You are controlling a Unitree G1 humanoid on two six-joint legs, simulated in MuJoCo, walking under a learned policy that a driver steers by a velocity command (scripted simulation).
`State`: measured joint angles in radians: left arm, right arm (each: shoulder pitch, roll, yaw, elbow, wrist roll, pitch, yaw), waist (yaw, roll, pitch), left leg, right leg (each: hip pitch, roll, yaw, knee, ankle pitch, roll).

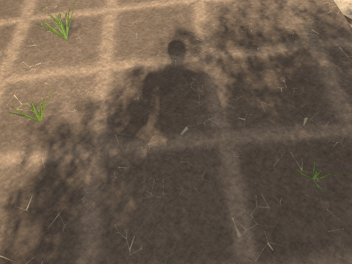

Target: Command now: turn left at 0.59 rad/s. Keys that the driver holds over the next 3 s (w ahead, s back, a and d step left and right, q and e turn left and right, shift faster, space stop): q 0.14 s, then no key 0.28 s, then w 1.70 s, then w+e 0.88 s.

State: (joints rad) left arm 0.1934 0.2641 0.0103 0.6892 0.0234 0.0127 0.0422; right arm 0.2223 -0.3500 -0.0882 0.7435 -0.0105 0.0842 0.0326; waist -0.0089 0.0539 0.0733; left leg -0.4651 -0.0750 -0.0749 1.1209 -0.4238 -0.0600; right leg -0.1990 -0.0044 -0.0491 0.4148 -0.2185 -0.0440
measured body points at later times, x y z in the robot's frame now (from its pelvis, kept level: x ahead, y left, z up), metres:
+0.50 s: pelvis -0.01 +0.04 +0.00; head +0.00 +0.07 +0.45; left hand +0.00 +0.32 -0.14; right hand +0.17 -0.18 -0.10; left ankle -0.03 +0.12 -0.75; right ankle -0.01 -0.10 -0.69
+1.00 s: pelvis +0.11 +0.02 +0.00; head +0.13 +0.00 +0.45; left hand +0.07 +0.28 -0.12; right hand +0.25 -0.22 -0.13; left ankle +0.13 +0.17 -0.67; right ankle +0.06 -0.07 -0.75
